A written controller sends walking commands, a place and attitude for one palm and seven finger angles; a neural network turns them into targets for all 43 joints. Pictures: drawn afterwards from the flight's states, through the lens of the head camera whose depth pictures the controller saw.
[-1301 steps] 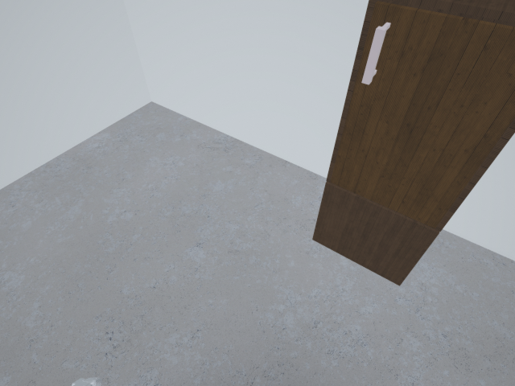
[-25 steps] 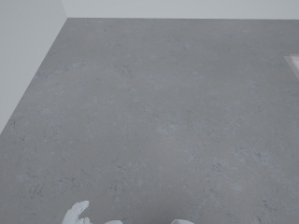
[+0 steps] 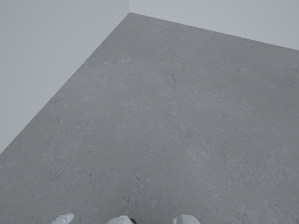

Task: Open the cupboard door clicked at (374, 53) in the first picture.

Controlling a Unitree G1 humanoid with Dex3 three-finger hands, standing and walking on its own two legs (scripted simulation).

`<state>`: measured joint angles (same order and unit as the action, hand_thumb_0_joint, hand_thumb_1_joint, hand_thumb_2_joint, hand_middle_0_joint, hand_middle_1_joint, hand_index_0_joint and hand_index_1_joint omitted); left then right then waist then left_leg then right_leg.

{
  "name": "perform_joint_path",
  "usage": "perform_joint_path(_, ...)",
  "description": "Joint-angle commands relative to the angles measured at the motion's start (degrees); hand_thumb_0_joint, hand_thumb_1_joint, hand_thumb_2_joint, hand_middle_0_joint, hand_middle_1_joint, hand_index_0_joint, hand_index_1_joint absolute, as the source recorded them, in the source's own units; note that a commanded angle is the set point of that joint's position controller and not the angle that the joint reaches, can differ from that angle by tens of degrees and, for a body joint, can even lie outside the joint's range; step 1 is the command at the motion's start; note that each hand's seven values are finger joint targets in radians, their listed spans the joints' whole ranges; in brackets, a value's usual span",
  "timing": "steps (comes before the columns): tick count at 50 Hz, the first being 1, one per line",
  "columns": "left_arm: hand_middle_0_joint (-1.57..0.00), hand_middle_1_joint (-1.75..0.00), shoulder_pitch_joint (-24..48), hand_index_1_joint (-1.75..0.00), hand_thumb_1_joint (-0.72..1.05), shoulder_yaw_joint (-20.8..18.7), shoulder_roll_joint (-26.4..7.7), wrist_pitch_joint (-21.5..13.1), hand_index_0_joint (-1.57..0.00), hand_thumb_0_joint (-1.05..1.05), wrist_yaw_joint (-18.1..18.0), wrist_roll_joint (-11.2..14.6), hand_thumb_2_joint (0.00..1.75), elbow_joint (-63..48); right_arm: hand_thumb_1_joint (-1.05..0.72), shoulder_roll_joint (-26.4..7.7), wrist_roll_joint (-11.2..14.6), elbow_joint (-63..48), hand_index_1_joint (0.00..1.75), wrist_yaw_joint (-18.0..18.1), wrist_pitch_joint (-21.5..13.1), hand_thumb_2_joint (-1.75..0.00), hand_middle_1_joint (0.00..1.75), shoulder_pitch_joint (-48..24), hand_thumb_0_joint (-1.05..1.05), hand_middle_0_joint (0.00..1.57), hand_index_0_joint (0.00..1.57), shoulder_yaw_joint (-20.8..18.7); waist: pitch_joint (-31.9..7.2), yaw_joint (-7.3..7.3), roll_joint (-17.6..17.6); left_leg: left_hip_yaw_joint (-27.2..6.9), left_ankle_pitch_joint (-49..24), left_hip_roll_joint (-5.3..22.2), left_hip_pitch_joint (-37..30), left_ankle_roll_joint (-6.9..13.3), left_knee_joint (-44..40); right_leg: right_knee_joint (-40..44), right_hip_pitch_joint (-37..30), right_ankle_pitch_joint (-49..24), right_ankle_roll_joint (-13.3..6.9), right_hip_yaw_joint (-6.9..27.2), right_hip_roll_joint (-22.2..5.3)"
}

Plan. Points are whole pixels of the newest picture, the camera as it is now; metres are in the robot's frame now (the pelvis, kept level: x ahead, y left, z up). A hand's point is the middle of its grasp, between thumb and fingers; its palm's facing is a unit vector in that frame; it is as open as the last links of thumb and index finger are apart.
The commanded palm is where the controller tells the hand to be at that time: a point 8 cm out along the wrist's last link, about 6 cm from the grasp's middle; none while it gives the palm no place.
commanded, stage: turn to face it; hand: left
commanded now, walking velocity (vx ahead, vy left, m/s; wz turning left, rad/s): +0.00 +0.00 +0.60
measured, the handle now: out of the picture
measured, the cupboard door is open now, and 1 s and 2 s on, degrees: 47 47 47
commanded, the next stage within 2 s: none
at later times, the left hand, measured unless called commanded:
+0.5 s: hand out of the picture +0.02 +0.11 -0.15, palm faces +0.36 -0.90 -0.26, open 7.3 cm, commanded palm none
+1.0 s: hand out of the picture +0.05 +0.16 -0.14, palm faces +0.60 -0.75 -0.28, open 7.4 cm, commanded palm none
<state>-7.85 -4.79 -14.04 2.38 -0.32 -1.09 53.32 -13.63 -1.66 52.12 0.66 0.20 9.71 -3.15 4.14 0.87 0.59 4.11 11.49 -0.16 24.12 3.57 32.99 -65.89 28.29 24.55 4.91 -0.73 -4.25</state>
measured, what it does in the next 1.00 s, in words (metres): steps to the right, turning left: right foot, then left foot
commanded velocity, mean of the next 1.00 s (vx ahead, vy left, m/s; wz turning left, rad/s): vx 0.00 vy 0.00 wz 0.60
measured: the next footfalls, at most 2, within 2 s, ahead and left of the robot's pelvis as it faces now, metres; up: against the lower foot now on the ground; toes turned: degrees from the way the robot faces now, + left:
right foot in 0.22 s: +0.06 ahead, -0.18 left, +0.00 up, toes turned +8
left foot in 0.62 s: +0.04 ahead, +0.05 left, +0.00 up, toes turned +33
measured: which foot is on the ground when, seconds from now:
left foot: down 0.00-0.22, up 0.24-0.60, down 0.62-1.00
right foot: up 0.00-0.20, down 0.22-0.62, up 0.64-1.00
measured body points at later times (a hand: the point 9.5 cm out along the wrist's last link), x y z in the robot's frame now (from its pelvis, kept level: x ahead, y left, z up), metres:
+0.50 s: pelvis +0.04 -0.08 +0.01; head +0.11 -0.08 +0.46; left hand +0.00 +0.16 -0.13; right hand +0.22 -0.29 -0.14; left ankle -0.01 +0.06 -0.67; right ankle +0.02 -0.18 -0.73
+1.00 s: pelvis +0.08 -0.08 +0.00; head +0.14 -0.06 +0.45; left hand +0.02 +0.20 -0.12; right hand +0.29 -0.24 -0.15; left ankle +0.00 +0.03 -0.73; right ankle +0.15 -0.19 -0.72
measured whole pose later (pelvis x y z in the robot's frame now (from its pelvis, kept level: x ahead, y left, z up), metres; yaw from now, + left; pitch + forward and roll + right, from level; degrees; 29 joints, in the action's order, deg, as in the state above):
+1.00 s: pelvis +0.08 -0.08 +0.00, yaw +38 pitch +2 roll +1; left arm -6.7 -3.7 -13.0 1.6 -0.2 -0.7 49.0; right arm -12.3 -1.4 53.1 -0.3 2.7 10.4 -4.1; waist 4.8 1.4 -1.8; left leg -5.0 16.1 -1.3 18.7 -1.1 32.7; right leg -37.4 19.6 19.3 4.7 -1.1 -2.2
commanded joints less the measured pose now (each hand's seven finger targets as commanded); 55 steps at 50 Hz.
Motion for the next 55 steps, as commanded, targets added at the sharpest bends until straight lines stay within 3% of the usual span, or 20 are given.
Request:
perform_joint_path(1,-0.20,-0.30,-1.3,-0.30,0.90,-0.1,-2.2,-1.1,-0.20,0.00,-0.2,0.0,0.90,-4.8,-0.90,-10.9,0.2,-2.5,0.30,0.0,-0.1,-0.90,0.30,3.9,0.00,0.20,0.20,-3.0,-10.2,0.87,-6.5,-19.0,-9.6,14.1,-12.3,5.6,-14.1,7.5,0.9,-0.7,0.3,0.4,0.5)
perform_joint_path(6,-0.20,-0.30,-1.5,-0.30,0.90,0.2,-2.6,-1.3,-0.20,0.00,-0.4,0.2,0.90,-5.9,-0.90,-11.4,0.0,-2.9,0.30,-0.6,1.1,-0.90,0.30,1.9,0.00,0.20,0.20,-4.0,-9.3,0.96,-10.3,-21.8,-4.8,12.2,-9.1,4.8,-13.0,20.7,-5.9,0.6,-0.5,-1.2,3.2)
perform_joint_path(9,-0.20,-0.30,-7.8,-0.30,0.90,-0.3,-4.3,-2.1,-0.20,0.00,-0.8,0.4,0.90,-4.5,-0.90,-10.8,0.5,-4.1,0.30,-0.8,1.8,-0.90,0.30,-1.7,0.00,0.20,0.20,-4.3,-9.4,-2.15,-8.3,-21.5,-1.2,8.9,-1.8,2.2,-8.9,36.7,-18.6,-8.0,-1.4,-2.1,3.9)
perform_joint_path(10,-0.20,-0.30,-10.2,-0.30,0.90,-1.1,-7.2,-2.5,-0.20,0.00,-1.2,-0.1,0.90,-4.3,-0.90,-7.8,1.0,-4.9,0.30,-1.0,2.0,-0.90,0.30,-2.1,0.00,0.20,0.20,-4.0,-9.4,-3.32,-1.1,-18.1,5.9,4.4,5.9,-1.0,-2.0,46.4,-25.8,-5.0,-3.7,4.4,-3.1)
perform_joint_path(11,-0.20,-0.30,-10.4,-0.30,0.90,-2.1,-12.8,-2.8,-0.20,0.00,-1.7,-1.0,0.90,-4.8,-0.90,-3.8,1.2,-6.2,0.30,-1.4,2.0,-0.90,0.30,-2.5,0.00,0.20,0.20,-3.3,-7.0,-4.10,16.7,-6.3,18.6,-4.5,16.0,-6.1,13.8,53.6,-27.1,-1.8,-10.2,22.6,-19.8)
perform_joint_path(12,-0.20,-0.30,-7.1,-0.30,0.90,-1.1,-13.2,-2.5,-0.20,0.00,-1.8,-0.5,0.90,-6.0,-0.90,-5.7,0.5,-6.5,0.30,-1.7,2.0,-0.90,0.30,-3.8,0.00,0.20,0.20,-3.6,-4.2,-3.33,14.2,-7.0,22.3,-2.3,13.5,-5.6,27.6,54.0,-17.4,-5.3,-13.5,21.9,-25.1)
perform_joint_path(14,-0.20,-0.30,-2.2,-0.30,0.90,-0.5,-8.3,-2.9,-0.20,0.00,-2.1,-0.2,0.90,-6.7,-0.90,-5.4,0.5,-4.1,0.30,-1.9,2.9,-0.90,0.30,-2.0,0.00,0.20,0.20,-3.7,-3.4,0.22,13.9,-7.7,15.9,1.1,13.5,-6.1,38.1,49.3,-16.4,-18.9,-11.8,13.3,-18.3)
perform_joint_path(16,-0.20,-0.30,-2.6,-0.30,0.90,0.3,-5.6,-3.6,-0.20,0.00,-1.8,-0.1,0.90,-6.4,-0.90,-3.4,0.7,-2.7,0.30,-2.4,2.9,-0.90,0.30,-1.8,0.00,0.20,0.20,-2.8,-3.7,0.77,11.0,-4.7,11.8,1.6,12.6,-7.5,36.6,44.6,-20.5,-36.2,-9.6,2.0,-13.3)
perform_joint_path(23,-0.20,-0.30,-12.5,-0.30,0.90,-0.6,-8.1,-3.8,-0.20,0.00,-1.7,-0.5,0.90,-2.8,-0.90,-1.5,1.1,-3.8,0.30,-2.6,2.7,-0.90,0.30,-9.0,0.00,0.20,0.20,-1.2,-5.4,-3.68,10.7,1.9,13.9,0.6,7.1,-7.2,16.5,39.1,-31.5,-56.8,-9.3,-3.9,-15.1)
perform_joint_path(28,-0.20,-0.30,-10.7,-0.30,0.90,-1.2,-9.8,-3.7,-0.20,0.00,-1.4,-0.5,0.90,-2.8,-0.90,-2.9,1.1,-4.0,0.30,-2.3,2.0,-0.90,0.30,-6.3,0.00,0.20,0.20,-1.3,-6.7,-1.39,11.6,5.3,9.9,-1.4,-4.0,-5.0,2.5,32.5,-27.9,-58.8,-8.3,-7.4,-16.3)
perform_joint_path(29,-0.20,-0.30,-9.5,-0.30,0.90,-1.3,-10.0,-3.8,-0.20,0.00,-1.3,-0.2,0.90,-2.8,-0.90,-4.0,0.9,-3.4,0.30,-2.2,1.8,-0.90,0.30,-3.0,0.00,0.20,0.20,-1.7,-8.6,0.55,10.1,5.2,4.3,-1.6,-10.5,-4.3,-3.6,27.3,-25.3,-56.9,-6.7,-9.5,-15.4)
perform_joint_path(30,-0.20,-0.30,-8.2,-0.30,0.90,-1.3,-9.4,-3.7,-0.20,0.00,-1.0,0.4,0.90,-3.9,-0.90,-7.5,0.5,-2.1,0.30,-2.0,1.3,-0.90,0.30,2.2,0.00,0.20,0.20,-2.6,-12.4,3.76,4.0,1.0,-11.1,3.6,-23.5,-1.8,-7.4,17.3,-15.8,-45.8,-4.1,-11.5,-14.0)
perform_joint_path(31,-0.20,-0.30,-6.3,-0.30,0.90,-0.4,-5.2,-3.4,-0.20,0.00,-0.4,0.9,0.90,-6.6,-0.90,-14.7,0.1,-1.5,0.30,-1.6,0.9,-0.90,0.30,6.8,0.00,0.20,0.20,-4.5,-14.5,6.06,-15.4,-23.1,-37.1,21.5,-34.3,8.0,-7.9,2.1,3.2,2.9,0.2,-11.5,-4.5)
perform_joint_path(32,-0.20,-0.30,-3.5,-0.30,0.90,-0.1,-5.4,-2.3,-0.20,0.00,-1.0,0.2,0.90,-8.8,-0.90,-16.7,0.9,-0.4,0.30,-1.6,1.5,-0.90,0.30,9.9,0.00,0.20,0.20,-4.6,-15.1,6.21,-12.3,-23.7,-41.6,26.6,-30.8,12.2,-7.7,-3.9,5.2,13.8,-0.5,-3.8,-3.4)
perform_joint_path(37,-0.20,-0.30,-3.4,-0.30,0.90,-0.7,-4.4,-0.7,-0.20,0.00,-0.3,-0.2,0.90,-4.8,-0.90,-10.5,0.5,-3.3,0.30,0.1,0.5,-0.90,0.30,-1.4,0.00,0.20,0.20,-2.8,-4.8,-0.05,-8.3,-15.4,-19.8,14.1,-13.5,5.3,-13.4,-2.0,3.6,-1.2,0.5,0.9,-2.7)
perform_joint_path(48,-0.20,-0.30,-4.6,-0.30,0.90,-0.4,-3.4,-2.0,-0.20,0.00,-0.5,0.5,0.90,-6.6,-0.90,-10.5,0.3,-3.9,0.30,-0.3,1.4,-0.90,0.30,-2.3,0.00,0.20,0.20,-4.1,-6.9,-1.79,-9.9,-20.7,-14.9,9.7,-6.3,3.4,-7.0,32.3,-15.6,-6.9,-0.7,-2.6,3.9)
perform_joint_path(49,-0.20,-0.30,-7.3,-0.30,0.90,-0.8,-5.2,-2.6,-0.20,0.00,-0.8,0.4,0.90,-6.2,-0.90,-9.6,0.8,-4.2,0.30,-0.5,1.4,-0.90,0.30,-2.8,0.00,0.20,0.20,-4.0,-7.6,-3.36,-6.2,-19.7,-10.1,7.6,-2.0,1.2,-3.5,40.5,-22.7,-12.3,-1.1,-1.3,2.1)
perform_joint_path(51,-0.20,-0.30,-9.5,-0.30,0.90,-2.1,-13.3,-3.2,-0.20,0.00,-1.6,-0.8,0.90,-6.2,-0.90,-4.1,1.2,-6.3,0.30,-1.0,1.3,-0.90,0.30,-2.4,0.00,0.20,0.20,-3.3,-8.2,-4.83,17.8,-5.5,25.1,-4.7,12.0,-5.8,23.1,49.9,-28.6,-21.9,-11.9,22.5,-24.4)
perform_joint_path(53,-0.20,-0.30,-5.4,-0.30,0.90,-1.0,-8.9,-3.3,-0.20,0.00,-2.1,-0.1,0.90,-6.7,-0.90,-5.5,0.7,-4.3,0.30,-1.1,2.3,-0.90,0.30,-2.2,0.00,0.20,0.20,-3.6,-6.0,-2.10,15.1,-8.8,20.5,0.4,11.8,-6.0,38.6,47.4,-22.2,-27.9,-13.7,17.0,-20.6)
perform_joint_path(55,-0.20,-0.30,-1.5,-0.30,0.90,0.0,-5.5,-3.2,-0.20,0.00,-2.1,0.0,0.90,-7.5,-0.90,-3.7,0.8,-2.5,0.30,-1.9,3.0,-0.90,0.30,-1.3,0.00,0.20,0.20,-2.9,-4.7,0.18,9.7,-6.3,13.5,1.9,10.1,-7.1,39.7,45.0,-20.7,-34.4,-11.1,4.0,-14.8)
